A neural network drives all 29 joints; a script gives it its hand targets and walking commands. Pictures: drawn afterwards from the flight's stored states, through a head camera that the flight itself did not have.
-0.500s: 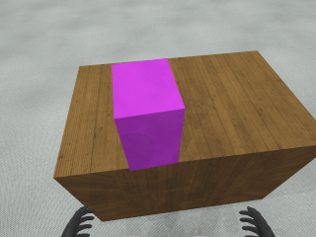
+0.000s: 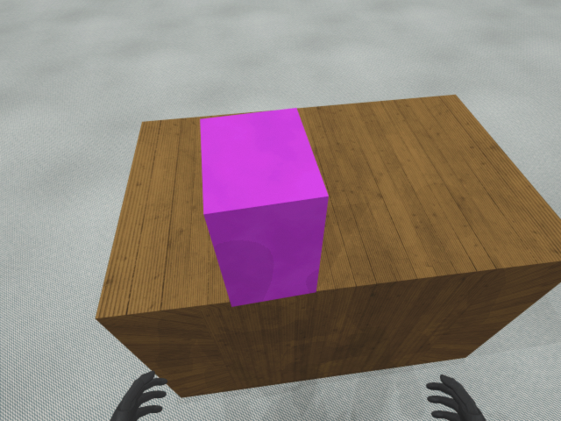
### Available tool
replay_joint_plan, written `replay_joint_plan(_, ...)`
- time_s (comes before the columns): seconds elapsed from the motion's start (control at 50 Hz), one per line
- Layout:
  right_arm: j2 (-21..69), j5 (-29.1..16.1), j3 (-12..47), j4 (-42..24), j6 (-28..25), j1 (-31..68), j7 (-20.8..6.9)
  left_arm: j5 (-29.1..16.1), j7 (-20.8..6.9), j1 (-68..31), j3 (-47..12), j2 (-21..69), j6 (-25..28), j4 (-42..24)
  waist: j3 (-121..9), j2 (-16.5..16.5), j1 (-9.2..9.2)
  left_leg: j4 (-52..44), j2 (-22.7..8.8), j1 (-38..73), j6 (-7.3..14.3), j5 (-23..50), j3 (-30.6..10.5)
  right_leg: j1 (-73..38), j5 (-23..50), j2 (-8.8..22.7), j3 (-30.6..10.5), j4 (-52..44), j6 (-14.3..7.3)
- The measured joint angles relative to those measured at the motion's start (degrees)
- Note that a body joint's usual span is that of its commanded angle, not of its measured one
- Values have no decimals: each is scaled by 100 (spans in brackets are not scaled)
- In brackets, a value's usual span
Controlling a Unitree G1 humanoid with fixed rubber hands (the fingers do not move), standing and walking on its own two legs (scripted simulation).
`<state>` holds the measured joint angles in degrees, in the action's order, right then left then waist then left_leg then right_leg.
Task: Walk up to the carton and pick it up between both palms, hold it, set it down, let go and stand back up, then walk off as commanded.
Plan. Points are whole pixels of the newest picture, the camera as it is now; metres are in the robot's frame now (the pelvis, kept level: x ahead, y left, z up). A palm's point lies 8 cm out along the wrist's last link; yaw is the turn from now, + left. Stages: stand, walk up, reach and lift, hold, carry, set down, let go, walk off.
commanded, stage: stand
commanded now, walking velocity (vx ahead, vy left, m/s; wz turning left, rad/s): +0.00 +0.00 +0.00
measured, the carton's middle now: (262, 212) +0.44 +0.06 +0.01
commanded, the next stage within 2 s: walk up in 1.90 s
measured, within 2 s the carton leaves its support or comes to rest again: neither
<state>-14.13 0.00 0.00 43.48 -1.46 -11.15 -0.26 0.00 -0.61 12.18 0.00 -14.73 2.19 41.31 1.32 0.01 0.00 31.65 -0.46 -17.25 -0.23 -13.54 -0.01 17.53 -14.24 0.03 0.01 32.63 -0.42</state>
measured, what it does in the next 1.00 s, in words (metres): stands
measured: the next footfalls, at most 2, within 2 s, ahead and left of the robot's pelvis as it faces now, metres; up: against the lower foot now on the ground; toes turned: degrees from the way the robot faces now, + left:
none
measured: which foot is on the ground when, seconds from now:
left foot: down 0.00-1.00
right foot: down 0.00-1.00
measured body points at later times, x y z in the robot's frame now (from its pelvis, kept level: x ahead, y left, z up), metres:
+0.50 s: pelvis +0.00 +0.00 +0.00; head +0.00 +0.00 +0.45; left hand +0.13 +0.26 -0.11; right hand +0.13 -0.25 -0.11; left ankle +0.04 +0.13 -0.73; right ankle +0.04 -0.11 -0.73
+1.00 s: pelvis +0.00 +0.00 +0.00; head +0.00 +0.00 +0.45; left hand +0.12 +0.26 -0.11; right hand +0.12 -0.25 -0.12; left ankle +0.04 +0.13 -0.73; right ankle +0.04 -0.11 -0.73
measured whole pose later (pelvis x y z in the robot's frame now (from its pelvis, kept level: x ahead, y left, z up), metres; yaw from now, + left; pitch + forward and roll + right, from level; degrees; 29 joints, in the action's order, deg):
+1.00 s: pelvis +0.00 +0.00 +0.00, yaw +0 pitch -1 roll +0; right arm -14.2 0.0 0.0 47.6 -1.9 -11.1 -0.3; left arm 0.0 -0.4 12.5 0.0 -14.8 2.4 46.2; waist -0.1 0.0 0.0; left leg 29.3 -0.5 -16.7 -0.2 -12.1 0.0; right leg 16.8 -12.7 0.0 0.0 30.0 -0.3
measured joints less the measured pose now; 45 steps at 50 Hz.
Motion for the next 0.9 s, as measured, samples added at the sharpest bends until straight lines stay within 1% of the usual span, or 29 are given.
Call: replay_joint_plan(0.9, -4, 0, 0, 371, -36, 0, -1, 0, 22, 24, 0, -6, 25, 431, -129, 0, 0, -220, -1, 54, 0, 132, 0, -64, 143, 0, 0, -240, 15)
